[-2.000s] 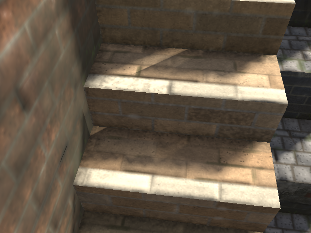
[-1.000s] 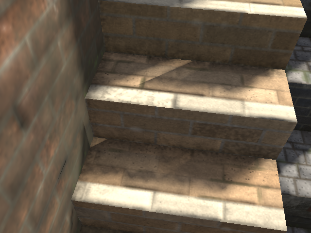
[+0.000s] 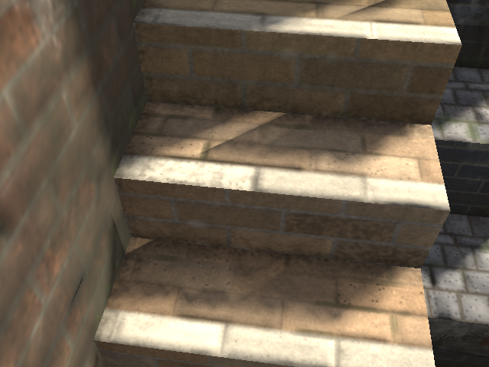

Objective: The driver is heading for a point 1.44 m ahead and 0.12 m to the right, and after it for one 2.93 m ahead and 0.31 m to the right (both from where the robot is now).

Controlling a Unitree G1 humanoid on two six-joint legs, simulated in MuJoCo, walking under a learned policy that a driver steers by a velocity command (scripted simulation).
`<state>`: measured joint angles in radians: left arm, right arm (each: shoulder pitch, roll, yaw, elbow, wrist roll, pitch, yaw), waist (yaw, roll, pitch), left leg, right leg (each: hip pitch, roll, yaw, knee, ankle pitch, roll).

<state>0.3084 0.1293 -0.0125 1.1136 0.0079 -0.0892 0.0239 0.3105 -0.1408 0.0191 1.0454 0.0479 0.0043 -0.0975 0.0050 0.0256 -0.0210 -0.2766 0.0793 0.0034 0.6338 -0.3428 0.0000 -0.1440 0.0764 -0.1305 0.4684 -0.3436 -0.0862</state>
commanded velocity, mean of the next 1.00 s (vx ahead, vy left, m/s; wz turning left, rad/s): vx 0.03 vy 0.00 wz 0.00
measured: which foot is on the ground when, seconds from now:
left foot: down 0.00-1.00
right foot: down 0.00-1.00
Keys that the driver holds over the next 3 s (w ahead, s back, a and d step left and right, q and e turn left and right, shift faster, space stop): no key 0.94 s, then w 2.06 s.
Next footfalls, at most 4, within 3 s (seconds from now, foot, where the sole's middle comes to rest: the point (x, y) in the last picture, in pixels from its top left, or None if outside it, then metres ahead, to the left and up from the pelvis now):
1.56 left None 0.28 0.14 -0.57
2.22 right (333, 321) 0.47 -0.14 -0.38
2.82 left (240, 155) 0.74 0.05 -0.18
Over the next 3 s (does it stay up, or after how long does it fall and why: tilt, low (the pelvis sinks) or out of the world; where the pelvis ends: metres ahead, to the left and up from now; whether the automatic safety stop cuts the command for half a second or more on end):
stays up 0.69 -0.02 0.54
